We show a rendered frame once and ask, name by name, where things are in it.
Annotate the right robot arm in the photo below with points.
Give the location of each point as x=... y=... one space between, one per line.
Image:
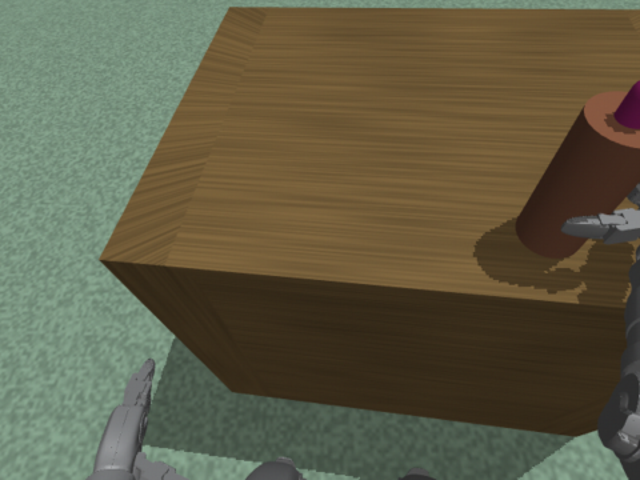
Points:
x=619 y=421

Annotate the bottle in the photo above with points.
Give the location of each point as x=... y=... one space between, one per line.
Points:
x=593 y=171

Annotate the left robot hand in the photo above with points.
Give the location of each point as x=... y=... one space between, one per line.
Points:
x=121 y=443

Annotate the right robot hand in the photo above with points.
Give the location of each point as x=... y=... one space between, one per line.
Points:
x=620 y=226

